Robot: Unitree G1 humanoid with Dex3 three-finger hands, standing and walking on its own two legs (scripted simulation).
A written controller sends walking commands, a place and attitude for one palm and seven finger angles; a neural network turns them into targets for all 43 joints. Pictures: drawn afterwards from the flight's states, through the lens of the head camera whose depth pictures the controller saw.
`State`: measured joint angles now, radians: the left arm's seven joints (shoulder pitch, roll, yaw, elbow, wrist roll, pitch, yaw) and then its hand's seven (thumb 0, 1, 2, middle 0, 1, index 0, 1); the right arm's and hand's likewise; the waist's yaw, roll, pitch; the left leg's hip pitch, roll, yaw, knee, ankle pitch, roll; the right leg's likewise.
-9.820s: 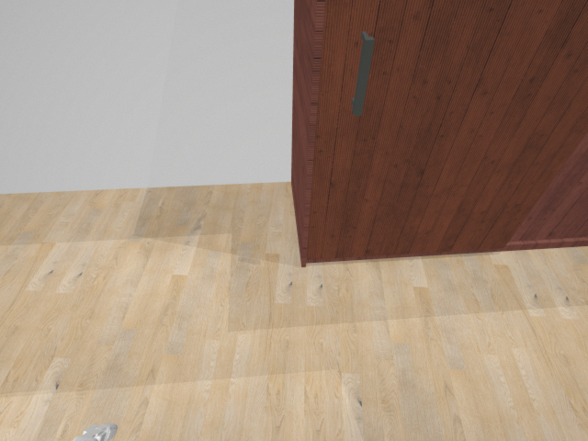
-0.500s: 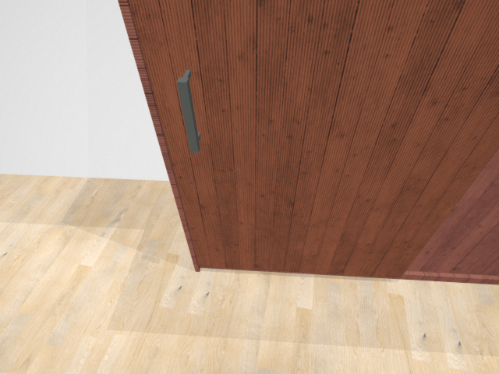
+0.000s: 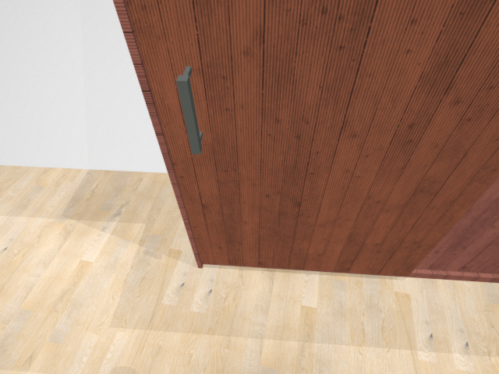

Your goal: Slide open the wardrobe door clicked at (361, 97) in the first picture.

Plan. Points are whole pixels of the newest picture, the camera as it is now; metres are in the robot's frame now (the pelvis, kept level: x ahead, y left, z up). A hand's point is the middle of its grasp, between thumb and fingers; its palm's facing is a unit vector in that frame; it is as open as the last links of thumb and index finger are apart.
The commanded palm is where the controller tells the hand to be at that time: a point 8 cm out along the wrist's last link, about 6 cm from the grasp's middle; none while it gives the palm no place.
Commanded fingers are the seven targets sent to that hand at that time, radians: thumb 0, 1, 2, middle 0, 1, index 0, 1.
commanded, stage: look again from close up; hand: left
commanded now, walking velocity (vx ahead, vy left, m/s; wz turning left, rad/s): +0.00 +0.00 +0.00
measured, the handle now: (192, 112) +0.61 +0.16 +0.08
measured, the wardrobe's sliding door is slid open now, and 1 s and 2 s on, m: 0.00 0.00 0.00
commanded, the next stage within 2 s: shuffle to correct the standing spot in 0.88 s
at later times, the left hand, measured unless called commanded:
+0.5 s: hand out of the picture +0.07 +0.18 -0.17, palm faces +0.02 -0.98 -0.22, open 7.3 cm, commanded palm none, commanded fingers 0.00 0.90 0.90 -0.20 -0.30 -0.20 -0.30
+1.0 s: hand out of the picture +0.06 +0.17 -0.17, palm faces +0.03 -0.98 -0.21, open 7.3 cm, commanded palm none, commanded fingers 0.00 0.90 0.90 -0.20 -0.30 -0.20 -0.30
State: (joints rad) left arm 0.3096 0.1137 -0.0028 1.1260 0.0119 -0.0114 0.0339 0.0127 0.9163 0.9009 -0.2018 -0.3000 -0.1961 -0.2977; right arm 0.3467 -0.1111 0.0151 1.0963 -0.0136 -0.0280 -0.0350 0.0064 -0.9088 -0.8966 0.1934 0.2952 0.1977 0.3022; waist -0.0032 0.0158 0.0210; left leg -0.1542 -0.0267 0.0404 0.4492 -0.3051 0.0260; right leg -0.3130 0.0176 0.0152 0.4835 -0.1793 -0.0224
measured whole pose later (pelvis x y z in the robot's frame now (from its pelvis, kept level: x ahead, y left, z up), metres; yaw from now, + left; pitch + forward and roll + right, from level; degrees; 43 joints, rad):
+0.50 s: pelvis +0.05 +0.00 +0.00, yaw +0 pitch +0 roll +0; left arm 0.22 0.16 0.00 1.11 0.01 -0.02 0.04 0.01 0.92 0.90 -0.20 -0.30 -0.20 -0.30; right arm 0.28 -0.14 0.01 1.12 -0.01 -0.03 -0.05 0.01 -0.91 -0.90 0.19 0.30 0.20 0.30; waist -0.01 0.01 0.05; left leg -0.06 -0.01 0.03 0.41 -0.35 0.02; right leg -0.24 0.03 0.00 0.49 -0.26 -0.03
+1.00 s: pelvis +0.04 -0.01 +0.00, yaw +1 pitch -1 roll +0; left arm 0.22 0.17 0.00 1.11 0.01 -0.01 0.04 0.01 0.92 0.90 -0.20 -0.30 -0.20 -0.30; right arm 0.30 -0.13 0.01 1.14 -0.01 -0.02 -0.04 0.01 -0.91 -0.90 0.19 0.30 0.20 0.30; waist -0.01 0.00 0.05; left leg -0.05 -0.01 0.02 0.40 -0.34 0.01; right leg -0.22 0.03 -0.01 0.47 -0.24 -0.04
